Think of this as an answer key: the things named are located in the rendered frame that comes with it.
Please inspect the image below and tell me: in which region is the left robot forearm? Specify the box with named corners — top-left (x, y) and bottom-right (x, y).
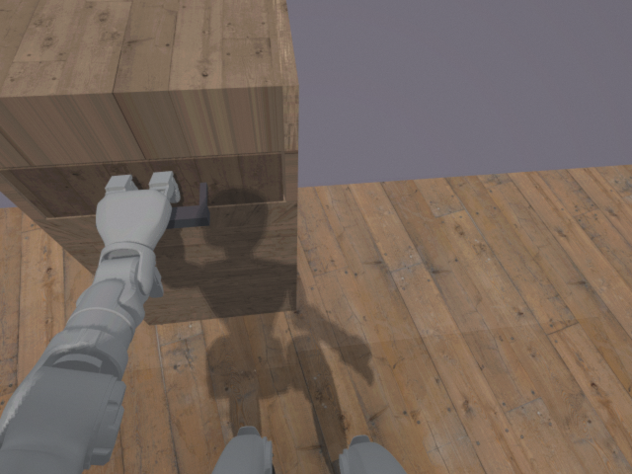
top-left (0, 242), bottom-right (156, 449)

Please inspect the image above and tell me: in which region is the right robot thigh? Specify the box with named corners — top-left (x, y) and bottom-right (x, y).
top-left (339, 442), bottom-right (407, 474)

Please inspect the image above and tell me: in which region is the drawer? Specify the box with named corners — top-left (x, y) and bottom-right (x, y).
top-left (0, 151), bottom-right (283, 218)

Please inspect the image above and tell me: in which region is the left robot upper arm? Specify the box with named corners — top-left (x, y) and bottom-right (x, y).
top-left (0, 366), bottom-right (126, 474)

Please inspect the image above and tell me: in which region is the robot left hand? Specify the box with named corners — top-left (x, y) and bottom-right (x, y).
top-left (96, 171), bottom-right (181, 298)

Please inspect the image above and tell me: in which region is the cabinet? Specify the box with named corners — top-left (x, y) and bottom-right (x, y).
top-left (0, 0), bottom-right (299, 326)

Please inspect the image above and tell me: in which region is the handle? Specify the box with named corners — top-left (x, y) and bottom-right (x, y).
top-left (96, 183), bottom-right (210, 229)

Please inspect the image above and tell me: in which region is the right robot shin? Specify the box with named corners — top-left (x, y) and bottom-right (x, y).
top-left (349, 434), bottom-right (370, 448)

